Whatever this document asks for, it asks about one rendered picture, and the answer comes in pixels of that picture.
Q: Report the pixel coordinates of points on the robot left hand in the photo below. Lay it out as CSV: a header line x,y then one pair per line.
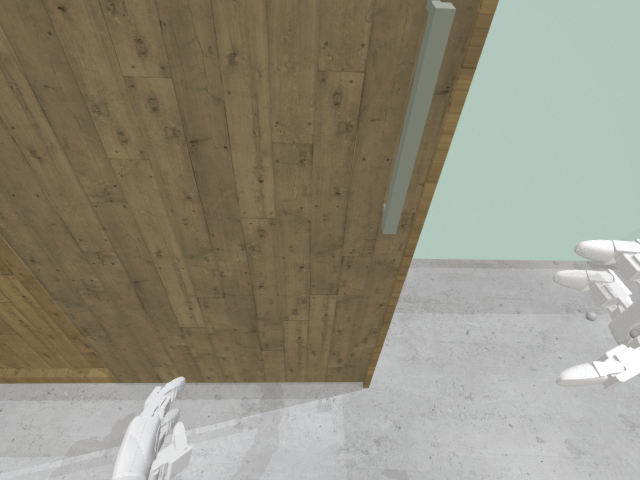
x,y
145,436

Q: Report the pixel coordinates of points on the robot right hand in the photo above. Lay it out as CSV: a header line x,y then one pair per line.
x,y
609,292

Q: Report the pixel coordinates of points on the wardrobe door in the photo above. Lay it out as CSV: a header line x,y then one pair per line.
x,y
34,333
198,184

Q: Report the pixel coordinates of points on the handle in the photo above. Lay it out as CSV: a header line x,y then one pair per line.
x,y
438,26

